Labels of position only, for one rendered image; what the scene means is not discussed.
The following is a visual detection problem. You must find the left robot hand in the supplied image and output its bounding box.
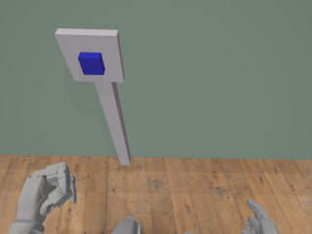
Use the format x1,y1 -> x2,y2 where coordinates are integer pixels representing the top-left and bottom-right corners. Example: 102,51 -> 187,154
16,162 -> 77,224

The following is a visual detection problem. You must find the button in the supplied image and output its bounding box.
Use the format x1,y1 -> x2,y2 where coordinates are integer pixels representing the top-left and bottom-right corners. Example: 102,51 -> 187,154
78,52 -> 105,75

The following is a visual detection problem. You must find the robot left shin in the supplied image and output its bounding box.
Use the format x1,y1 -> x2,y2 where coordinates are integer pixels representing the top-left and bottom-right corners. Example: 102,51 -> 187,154
126,215 -> 136,220

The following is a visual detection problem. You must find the left robot forearm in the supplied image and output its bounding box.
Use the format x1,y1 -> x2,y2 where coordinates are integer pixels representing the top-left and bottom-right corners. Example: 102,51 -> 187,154
8,220 -> 45,234

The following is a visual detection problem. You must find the panel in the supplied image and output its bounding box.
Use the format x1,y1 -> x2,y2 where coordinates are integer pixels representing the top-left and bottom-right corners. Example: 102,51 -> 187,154
55,28 -> 132,166

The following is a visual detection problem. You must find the left robot thigh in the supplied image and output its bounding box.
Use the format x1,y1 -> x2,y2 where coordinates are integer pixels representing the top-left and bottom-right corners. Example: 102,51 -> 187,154
111,219 -> 141,234

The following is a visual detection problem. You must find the right robot hand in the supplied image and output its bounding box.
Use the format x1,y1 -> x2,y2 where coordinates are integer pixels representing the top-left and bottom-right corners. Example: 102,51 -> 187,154
242,199 -> 279,234

